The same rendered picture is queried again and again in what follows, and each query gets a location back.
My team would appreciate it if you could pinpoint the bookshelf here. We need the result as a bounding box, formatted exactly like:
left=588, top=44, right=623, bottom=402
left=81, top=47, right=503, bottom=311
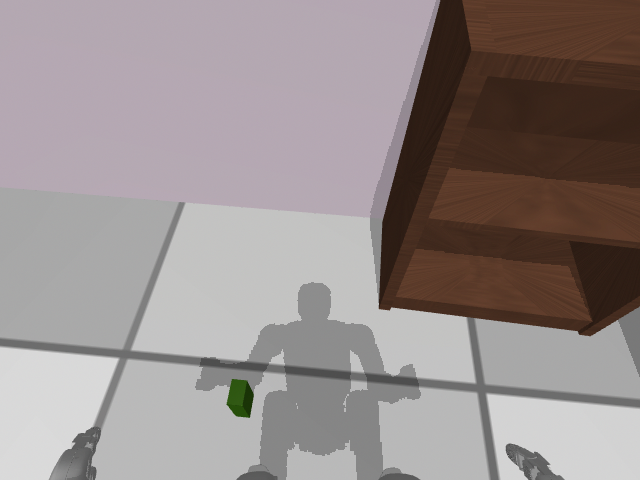
left=379, top=0, right=640, bottom=336

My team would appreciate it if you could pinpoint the right robot hand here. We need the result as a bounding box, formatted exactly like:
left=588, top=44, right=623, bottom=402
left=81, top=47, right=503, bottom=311
left=506, top=444, right=564, bottom=480

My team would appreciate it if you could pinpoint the left robot hand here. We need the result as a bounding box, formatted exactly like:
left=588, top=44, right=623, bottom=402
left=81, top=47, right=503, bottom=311
left=49, top=427, right=101, bottom=480

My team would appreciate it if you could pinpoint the carton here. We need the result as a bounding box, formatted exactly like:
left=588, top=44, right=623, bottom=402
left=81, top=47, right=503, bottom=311
left=227, top=379, right=254, bottom=418

